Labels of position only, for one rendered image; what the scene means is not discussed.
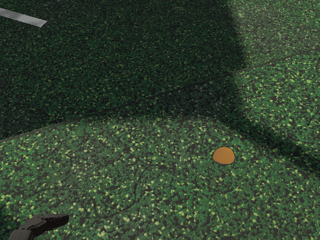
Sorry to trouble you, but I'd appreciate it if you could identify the left robot hand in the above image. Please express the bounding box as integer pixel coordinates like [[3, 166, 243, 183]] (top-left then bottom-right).
[[8, 213, 69, 240]]

